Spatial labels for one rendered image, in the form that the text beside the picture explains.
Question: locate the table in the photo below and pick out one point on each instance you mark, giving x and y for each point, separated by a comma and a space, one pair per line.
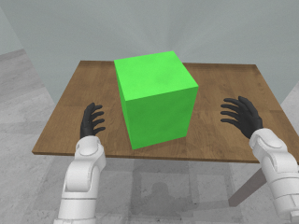
207, 138

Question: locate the carton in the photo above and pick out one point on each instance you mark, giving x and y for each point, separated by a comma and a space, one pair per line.
157, 97

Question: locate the robot left forearm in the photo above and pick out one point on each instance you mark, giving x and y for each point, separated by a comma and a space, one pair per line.
81, 183

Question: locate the robot right forearm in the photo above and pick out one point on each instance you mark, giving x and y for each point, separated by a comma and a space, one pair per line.
281, 172

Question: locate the robot left hand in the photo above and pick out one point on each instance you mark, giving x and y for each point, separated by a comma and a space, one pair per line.
87, 125

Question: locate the robot right hand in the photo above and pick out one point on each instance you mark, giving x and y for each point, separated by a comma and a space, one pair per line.
247, 117

